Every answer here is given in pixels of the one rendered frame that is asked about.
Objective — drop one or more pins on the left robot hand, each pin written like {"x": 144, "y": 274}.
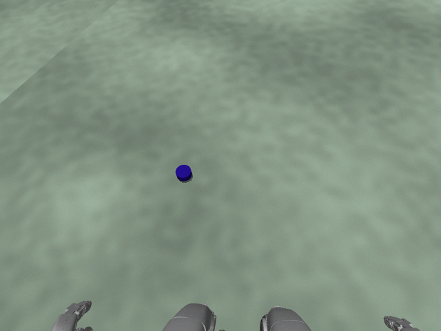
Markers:
{"x": 68, "y": 321}

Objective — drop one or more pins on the tin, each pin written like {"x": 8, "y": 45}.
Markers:
{"x": 183, "y": 173}

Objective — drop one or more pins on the right robot hand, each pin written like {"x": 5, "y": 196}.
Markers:
{"x": 397, "y": 324}

